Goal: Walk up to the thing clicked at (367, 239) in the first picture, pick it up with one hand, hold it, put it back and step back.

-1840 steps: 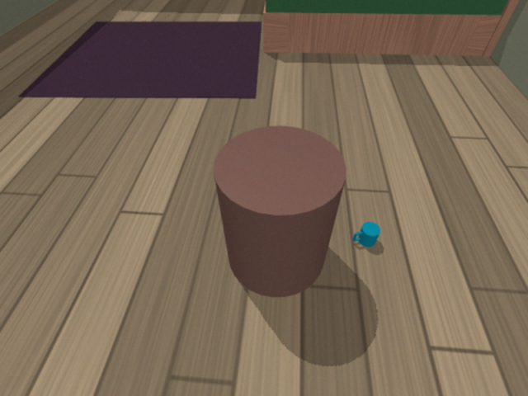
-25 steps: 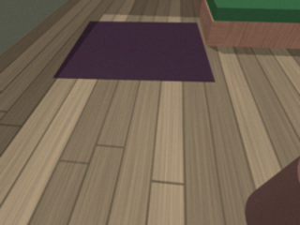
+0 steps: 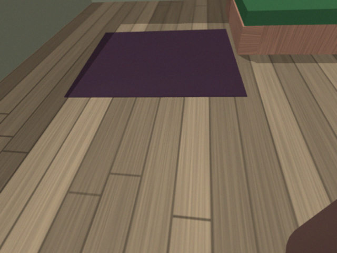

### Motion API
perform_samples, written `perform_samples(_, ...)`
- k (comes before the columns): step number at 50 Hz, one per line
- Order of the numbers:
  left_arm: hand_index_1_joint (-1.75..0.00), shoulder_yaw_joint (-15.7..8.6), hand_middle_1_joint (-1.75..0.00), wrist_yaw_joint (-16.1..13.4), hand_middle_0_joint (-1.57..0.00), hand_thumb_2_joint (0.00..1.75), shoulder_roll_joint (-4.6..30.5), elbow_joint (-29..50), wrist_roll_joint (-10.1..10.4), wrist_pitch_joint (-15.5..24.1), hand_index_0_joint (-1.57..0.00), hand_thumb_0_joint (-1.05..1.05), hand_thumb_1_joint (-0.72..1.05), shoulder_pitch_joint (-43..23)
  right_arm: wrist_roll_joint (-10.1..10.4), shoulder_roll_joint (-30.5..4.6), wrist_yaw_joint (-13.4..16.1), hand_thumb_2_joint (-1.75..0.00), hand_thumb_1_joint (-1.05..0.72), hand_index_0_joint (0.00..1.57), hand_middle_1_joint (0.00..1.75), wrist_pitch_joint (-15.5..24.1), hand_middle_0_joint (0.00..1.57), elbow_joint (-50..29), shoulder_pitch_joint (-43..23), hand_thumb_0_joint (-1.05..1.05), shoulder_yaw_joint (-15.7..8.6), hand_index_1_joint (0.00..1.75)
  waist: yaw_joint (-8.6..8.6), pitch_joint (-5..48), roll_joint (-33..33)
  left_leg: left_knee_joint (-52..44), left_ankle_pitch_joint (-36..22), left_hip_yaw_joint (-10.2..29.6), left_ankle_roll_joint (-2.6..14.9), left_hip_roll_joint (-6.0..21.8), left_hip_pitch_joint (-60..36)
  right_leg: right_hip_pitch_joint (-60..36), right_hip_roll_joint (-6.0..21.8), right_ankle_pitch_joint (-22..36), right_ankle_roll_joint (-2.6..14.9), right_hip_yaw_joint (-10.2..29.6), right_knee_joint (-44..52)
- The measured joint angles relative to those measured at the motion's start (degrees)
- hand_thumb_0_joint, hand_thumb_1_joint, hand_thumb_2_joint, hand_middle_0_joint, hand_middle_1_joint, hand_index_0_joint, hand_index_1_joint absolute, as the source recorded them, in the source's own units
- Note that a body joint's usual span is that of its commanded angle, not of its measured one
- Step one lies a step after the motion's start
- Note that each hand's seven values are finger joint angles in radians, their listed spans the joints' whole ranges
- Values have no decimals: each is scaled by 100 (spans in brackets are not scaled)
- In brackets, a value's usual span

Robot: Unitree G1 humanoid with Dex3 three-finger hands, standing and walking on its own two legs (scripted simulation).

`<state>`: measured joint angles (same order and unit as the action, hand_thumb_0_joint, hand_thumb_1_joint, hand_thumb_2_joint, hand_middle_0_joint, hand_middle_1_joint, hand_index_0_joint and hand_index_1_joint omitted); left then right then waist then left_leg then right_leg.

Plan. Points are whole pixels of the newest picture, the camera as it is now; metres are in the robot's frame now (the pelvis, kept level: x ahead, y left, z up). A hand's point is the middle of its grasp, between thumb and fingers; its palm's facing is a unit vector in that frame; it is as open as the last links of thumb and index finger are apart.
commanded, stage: walk up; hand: left
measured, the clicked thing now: out of the picture +0.29 -1.16 -0.73
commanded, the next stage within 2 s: none
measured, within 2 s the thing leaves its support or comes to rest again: neither
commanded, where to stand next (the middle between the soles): +0.54 +0.06 m, yaw +3 degrees
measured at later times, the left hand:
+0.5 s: hand (82, 228) +0.22 +0.29 -0.15, palm faces -0.01 -0.94 -0.33, open 7.3 cm
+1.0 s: hand (96, 159) +0.43 +0.29 -0.10, palm faces -0.25 -0.82 -0.52, open 7.4 cm
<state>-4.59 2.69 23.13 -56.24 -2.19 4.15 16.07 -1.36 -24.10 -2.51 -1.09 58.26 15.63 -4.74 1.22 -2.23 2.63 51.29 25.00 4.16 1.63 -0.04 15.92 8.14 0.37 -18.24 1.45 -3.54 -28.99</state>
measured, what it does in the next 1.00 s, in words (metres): walks ahead, turning right: left foot, then right foot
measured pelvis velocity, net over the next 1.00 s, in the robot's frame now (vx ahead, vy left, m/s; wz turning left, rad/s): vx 0.37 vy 0.01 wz -0.31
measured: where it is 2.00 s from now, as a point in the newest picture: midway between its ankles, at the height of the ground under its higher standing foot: (166, 210)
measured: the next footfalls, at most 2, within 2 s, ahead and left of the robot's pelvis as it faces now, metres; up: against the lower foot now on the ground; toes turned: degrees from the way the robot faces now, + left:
left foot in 0.28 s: +0.27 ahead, +0.13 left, +0.00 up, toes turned +5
right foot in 0.72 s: +0.38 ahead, -0.13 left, +0.00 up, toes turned -14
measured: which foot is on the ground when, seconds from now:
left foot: up 0.00-0.26, down 0.28-0.74, up 0.76-1.00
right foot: down 0.00-0.32, up 0.34-0.70, down 0.72-1.00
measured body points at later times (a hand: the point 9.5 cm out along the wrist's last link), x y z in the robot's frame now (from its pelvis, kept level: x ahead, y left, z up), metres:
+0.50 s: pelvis +0.18 +0.03 +0.00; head +0.20 +0.04 +0.45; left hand +0.22 +0.34 -0.12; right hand +0.29 -0.28 -0.10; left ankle +0.23 +0.13 -0.74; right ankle +0.18 -0.12 -0.68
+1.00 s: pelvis +0.37 +0.01 +0.00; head +0.39 -0.05 +0.44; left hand +0.44 +0.33 -0.07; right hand +0.44 -0.32 -0.13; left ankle +0.51 +0.16 -0.66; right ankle +0.34 -0.12 -0.74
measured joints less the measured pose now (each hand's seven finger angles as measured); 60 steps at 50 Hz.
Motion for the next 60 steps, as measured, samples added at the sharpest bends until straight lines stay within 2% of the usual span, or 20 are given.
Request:
perform_samples(3, -30, 47, -30, -65, -21, 90, -63, 101, 93, 19, -20, 0, 91, 208, 41, -63, -31, -90, -90, 20, 30, 81, 21, -107, -23, 1, 35, 30, 36, -91, 132, 452, -516, 94, -29, -45, 585, -480, -87, 144, 2, -75, 627)
perform_samples(8, -30, 72, -30, -113, -21, 90, -77, 302, 124, -21, -20, 0, 91, 362, 17, -24, -128, -90, -90, 20, 30, 81, 21, -409, -190, 1, 60, 30, 48, -350, 144, -428, -982, -31, -143, 93, 1098, -986, -160, 26, 16, -213, 980)
perform_samples(13, -30, 114, -30, -113, -21, 90, -17, 493, 103, -61, -20, 0, 90, 422, -9, 132, -221, -90, -90, 20, 30, 82, 21, -653, -413, 1, 70, 30, 145, -482, -22, -1588, -1457, -472, 45, 228, 957, -1279, -145, -535, -68, -299, 670)
perform_samples(15, -30, 136, -30, -124, -21, 90, 22, 517, 119, -89, -20, 0, 90, 456, -35, 190, -232, -90, -90, 20, 30, 176, 21, -800, -470, 1, 50, 30, 132, -486, -197, -1810, -1821, -626, 136, 128, 750, -1181, 21, -974, -84, -282, 26)
perform_samples(16, -30, 146, -30, -142, -21, 90, 9, 502, 147, -123, -20, 0, 90, 411, -70, 215, -215, -90, -90, 20, 30, 238, 21, -889, -515, 1, 21, 30, 120, -541, -301, -1640, -1751, -711, 134, 47, 735, -923, 171, -1067, -22, -233, -718)
perform_samples(19, -30, 233, -30, -148, -21, 90, -69, 500, 198, -192, -20, 1, 91, 261, 55, 263, -145, -90, -90, 20, 30, 356, 21, -1128, -512, 0, 17, 30, -21, -557, -337, -1461, -1388, -727, 183, -20, 588, 195, -77, -1042, 158, 417, -3100)
perform_samples(21, -30, 275, -30, -112, -21, 90, -55, 563, 214, -164, -20, 1, 91, 226, 111, 309, -98, -90, -90, 20, 30, 366, 21, -1187, -434, 0, 82, 30, -38, -480, -411, -1724, -1362, -782, 186, -40, 312, 807, -71, -768, 189, 572, -3679)
perform_samples(23, -30, 277, -30, -62, -21, 90, -28, 639, 203, -106, -20, 0, 91, 226, 117, 327, -71, -90, -90, 20, 30, 392, 21, -1207, -333, 0, 142, 30, -39, -401, -468, -2025, -1384, -841, 157, -50, 37, 1254, 74, -513, 136, 585, -3508)
perform_samples(26, -30, 233, -30, 18, -21, 90, 12, 699, 160, -81, -20, 0, 91, 241, 66, 293, -80, -90, -90, 20, 30, 442, 21, -1239, -137, 0, 175, 30, -81, -308, -480, -2314, -1332, -868, 159, -67, -275, 1610, 309, -306, -10, 499, -2640)
perform_samples(30, -30, 152, -30, 96, -21, 90, -33, 714, 176, -198, -20, 0, 91, 421, -28, 118, -165, -90, -90, 21, 30, 315, 21, -1356, -46, 0, 94, 30, -82, -230, -285, -2373, -1037, -1102, 107, 60, -599, 1858, 523, 158, -129, 173, -1669)
perform_samples(33, -30, 111, -30, 143, -21, 90, -54, 598, 161, -298, -20, 0, 91, 639, -55, -19, -193, -90, -90, 21, 30, 211, 21, -1520, -105, 1, -1, 30, -181, -149, -62, -2157, -641, -1330, 18, 194, -763, 1824, 580, 382, -143, -38, -1314)
perform_samples(36, -30, 46, -30, 115, -21, 90, 28, 609, 129, -238, -20, 0, 91, 887, -52, -134, -212, -90, -90, 21, 30, 109, 21, -1651, -111, 1, -48, 30, -188, -27, 125, -1521, -1, -1521, -15, 381, -756, 1478, 495, 378, -54, -201, -901)
perform_samples(37, -30, 19, -30, 74, -21, 90, 64, 624, 112, -169, -20, 0, 91, 905, -36, -178, -200, -90, -90, 21, 30, 83, 21, -1667, -112, 1, -65, 30, -141, -35, 255, -984, 202, -1465, 49, 539, -598, 1440, 361, 450, -11, -220, -955)
perform_samples(38, -30, 1, -30, 4, -21, 90, 77, 660, 103, -103, -20, 0, 91, 882, -14, -203, -178, -90, -90, 20, 30, 29, 21, -1636, -147, 1, -83, 30, -70, -88, 375, -266, 359, -1197, 54, 576, -339, 1459, 246, 313, 15, -232, -1162)
perform_samples(40, -30, 5, -30, -127, -21, 90, 59, 749, 156, -15, -20, 0, 91, 872, 11, -217, -142, -90, -90, 20, 30, -88, 21, -1542, -274, 1, -26, 30, 120, -173, 424, 949, 517, -714, -39, 312, 231, 1434, 135, 112, 55, -81, -1323)
perform_samples(42, -30, 56, -30, -229, -21, 90, -33, 784, 219, 26, -20, 0, 91, 893, 43, -231, -132, -90, -90, 20, 30, -139, 21, -1520, -411, 1, 43, 30, 211, -250, 507, 1501, 273, -485, -84, 221, 744, 1224, 38, 143, 38, 59, -1070)
perform_samples(47, -30, 192, -30, -385, -21, 90, -149, 882, 237, 128, -20, 0, 91, 1126, -9, -158, -187, -90, -90, 20, 30, -160, 21, -1748, -602, 1, 142, 30, 235, -362, 540, 1220, -576, -207, -179, 461, 1623, 723, -89, 278, -79, 489, -397)
perform_samples(53, -30, 280, -30, -515, -21, 90, -86, 1118, 146, 213, -21, 0, 90, 1360, -128, -243, -257, -90, -90, 20, 30, -258, 21, -1947, -698, 1, -4, 30, 155, -384, 556, 694, -1050, 44, -290, 687, 2045, 536, -108, -15, -268, 1012, -418)
perform_samples(57, -31, 263, -30, -605, -21, 89, 127, 1338, 104, 178, -21, 0, 90, 1324, -107, -310, -201, -90, -90, 20, 30, -282, 21, -1917, -816, 1, -151, 30, 152, -413, 449, 161, -997, 1, -202, 589, 1908, 642, -3, -457, -405, 1357, -907)
perform_samples(60, -31, 241, -30, -673, -21, 90, 373, 1473, 102, 84, -21, 0, 90, 1218, -69, -329, -181, -90, -90, 20, 30, -208, 21, -1934, -854, 1, -214, 30, 133, -411, 298, -601, -1013, -111, -22, 419, 1438, 855, 81, -903, -468, 1598, -1557)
